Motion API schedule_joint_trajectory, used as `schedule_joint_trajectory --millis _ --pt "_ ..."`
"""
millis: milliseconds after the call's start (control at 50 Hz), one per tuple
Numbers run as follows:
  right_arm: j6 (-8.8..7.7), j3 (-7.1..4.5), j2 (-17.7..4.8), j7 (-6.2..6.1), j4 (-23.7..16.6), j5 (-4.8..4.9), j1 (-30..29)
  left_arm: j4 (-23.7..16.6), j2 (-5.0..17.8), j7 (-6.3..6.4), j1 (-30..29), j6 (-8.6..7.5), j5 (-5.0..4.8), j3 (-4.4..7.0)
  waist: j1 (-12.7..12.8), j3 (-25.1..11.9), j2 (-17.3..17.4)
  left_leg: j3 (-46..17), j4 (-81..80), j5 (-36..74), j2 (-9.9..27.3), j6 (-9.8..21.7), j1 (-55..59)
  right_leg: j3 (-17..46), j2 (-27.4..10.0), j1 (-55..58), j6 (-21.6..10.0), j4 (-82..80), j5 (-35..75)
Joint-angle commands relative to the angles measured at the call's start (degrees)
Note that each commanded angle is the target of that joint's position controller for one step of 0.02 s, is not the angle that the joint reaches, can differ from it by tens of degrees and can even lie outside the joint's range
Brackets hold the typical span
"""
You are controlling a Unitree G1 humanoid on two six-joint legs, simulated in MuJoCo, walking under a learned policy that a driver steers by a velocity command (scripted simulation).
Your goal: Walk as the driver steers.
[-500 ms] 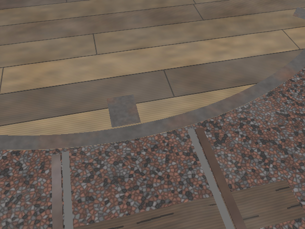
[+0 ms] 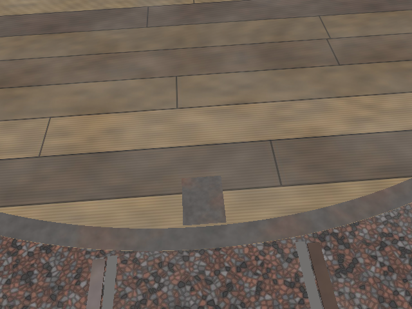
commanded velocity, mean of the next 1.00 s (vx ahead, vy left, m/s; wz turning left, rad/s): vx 0.50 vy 0.00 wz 0.05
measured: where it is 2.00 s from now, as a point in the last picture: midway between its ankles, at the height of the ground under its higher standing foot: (205, 171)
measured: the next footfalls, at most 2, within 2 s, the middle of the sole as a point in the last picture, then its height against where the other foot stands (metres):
left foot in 0.34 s outside the picture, level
right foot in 0.90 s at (214, 264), level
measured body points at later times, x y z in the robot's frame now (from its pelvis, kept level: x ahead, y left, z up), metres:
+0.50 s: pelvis +0.25 +0.09 -0.01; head +0.29 +0.11 +0.44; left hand +0.27 +0.39 -0.13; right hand +0.46 -0.13 -0.10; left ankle +0.28 +0.17 -0.74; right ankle +0.24 -0.09 -0.65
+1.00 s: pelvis +0.55 +0.09 -0.02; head +0.59 +0.08 +0.43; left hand +0.70 +0.36 -0.11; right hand +0.63 -0.19 -0.14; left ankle +0.38 +0.22 -0.64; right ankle +0.62 +0.02 -0.74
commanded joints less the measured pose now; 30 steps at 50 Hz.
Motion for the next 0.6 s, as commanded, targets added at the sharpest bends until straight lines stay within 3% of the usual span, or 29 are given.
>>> schedule_joint_trajectory --millis 20,80,160,220,260,300,320,340,360,380,400,420,440,460,500,540,600 --pt "0.08 -0.83 -2.3 0.48 -5.5 -0.14 -2.3 -1.3 6.0 0.12 1.1 -1.05 0.11 1.99 1.4 1.7 -9.2 -2.2 0.5 5.4 5.3 -1.0 -14.3 12.9 -15.4 9.3 -9.1 -14.8 6.1" --pt "0.37 -0.39 -1.3 0.98 -7.4 -0.57 -5.7 0.4 8.1 0.39 1.8 -1.35 0.01 2.83 1.6 2.1 -6.7 -2.0 -6.5 11.2 5.8 -1.9 -15.3 7.0 -15.7 9.5 -9.9 -16.0 13.0" --pt "-0.13 0.41 -0.4 2.45 -9.4 -0.56 -12.4 2.1 10.4 0.83 2.9 -0.82 -0.44 3.42 3.7 3.2 -5.6 1.2 -19.7 21.4 4.9 -0.9 -11.5 -0.7 -14.8 9.9 -8.4 -16.3 15.4" --pt "-0.06 0.46 -0.9 3.33 -11.7 -0.38 -17.0 3.7 12.1 0.92 5.2 -0.17 -1.30 3.94 4.8 4.6 -5.2 3.1 -25.1 21.0 4.2 0.9 -10.7 -3.4 -16.1 13.5 -7.2 -15.5 16.1" --pt "0.08 0.12 -1.8 3.79 -13.0 -0.45 -18.6 4.6 13.2 0.95 6.0 0.52 -1.86 4.31 4.5 4.7 -5.5 4.8 -27.3 16.9 3.0 2.6 -9.8 -5.1 -17.1 16.9 -6.2 -12.6 22.4" --pt "0.46 -0.99 -3.9 3.86 -13.3 -0.77 -15.9 4.7 15.1 1.27 6.0 1.31 -2.24 4.82 1.9 1.3 -7.3 8.3 -28.0 10.8 -0.8 5.0 -2.7 -7.4 -16.9 18.8 -4.9 -4.2 41.5" --pt "0.69 -2.24 -5.9 3.65 -12.0 -0.75 -9.6 4.6 15.5 1.47 5.6 1.82 -2.44 4.88 -2.0 -2.4 -7.2 9.8 -29.8 10.6 -3.4 6.7 6.1 -9.1 -15.8 17.5 -3.8 5.1 48.3" --pt "1.09 -4.18 -9.3 2.84 -9.3 -0.50 0.2 4.4 14.2 1.74 6.1 1.91 -2.22 4.27 -6.8 -7.4 -5.6 8.7 -32.2 13.2 -5.1 8.9 21.4 -10.5 -13.6 10.1 -1.8 18.2 45.3" --pt "1.50 -5.31 -14.2 1.48 -8.1 -0.34 5.6 3.0 8.5 1.42 9.7 1.40 0.12 2.18 -6.3 -12.7 6.3 -11.8 -33.3 12.5 7.8 14.4 41.4 -10.5 -9.2 -10.5 0.9 38.1 10.4" --pt "0.63 -4.53 -15.4 1.65 -9.8 -0.19 3.8 1.8 5.6 0.59 12.4 -0.31 0.05 0.42 -2.9 -22.5 12.6 -42.2 -43.6 2.7 20.0 23.6 50.7 0.2 0.1 -24.6 2.6 53.0 -23.0" --pt "0.02 -3.00 -10.0 2.08 -9.4 -0.83 3.9 2.0 11.5 -0.12 6.8 -1.31 -2.54 2.00 -6.5 -19.5 3.9 -37.3 -46.5 0.9 19.4 20.2 47.8 6.5 -3.2 -29.5 1.7 55.5 -19.7" --pt "-0.52 -2.45 -8.6 2.13 -8.8 -1.21 1.8 0.8 11.5 -0.30 3.0 -1.74 -3.74 1.83 -5.7 -11.4 3.1 -27.9 -46.5 4.6 17.6 17.8 39.7 5.3 -5.5 -31.0 0.6 53.3 -15.8" --pt "-0.94 -1.87 -7.1 2.12 -8.4 -1.30 -2.0 1.3 10.4 0.20 2.0 -1.67 -2.89 1.62 -3.1 -6.7 -0.9 -21.0 -47.0 9.8 15.1 15.6 30.9 5.0 -8.3 -28.7 0.4 48.6 -11.3" --pt "-1.43 -1.17 -4.8 2.10 -8.4 -1.82 -4.9 2.0 10.6 0.46 2.7 -1.06 -1.93 1.91 -1.0 -4.4 0.4 -16.0 -48.2 15.3 13.1 14.5 24.9 5.5 -9.9 -25.2 0.5 45.0 -8.2" --pt "-2.45 -0.96 -4.0 2.08 -8.0 -2.40 -7.0 3.9 9.3 0.31 6.5 0.71 -1.89 1.83 1.4 -3.6 2.1 -10.9 -52.0 19.2 11.7 14.3 18.4 5.8 -10.7 -19.7 1.3 43.2 -4.2" --pt "-3.57 -1.17 -4.6 1.99 -6.5 -2.50 -7.0 4.3 7.8 0.61 6.3 2.01 -1.86 1.61 2.0 -1.4 0.7 -5.9 -54.8 22.4 11.4 14.2 16.2 6.3 -10.4 -20.8 2.3 40.4 -0.5" --pt "-3.99 -1.23 -4.6 1.24 -4.4 -2.94 -5.5 3.3 6.8 0.72 2.1 2.07 -1.79 1.52 0.6 1.3 -0.1 0.5 -56.3 25.2 10.3 12.3 18.1 8.4 -8.9 -25.3 3.0 31.9 8.8"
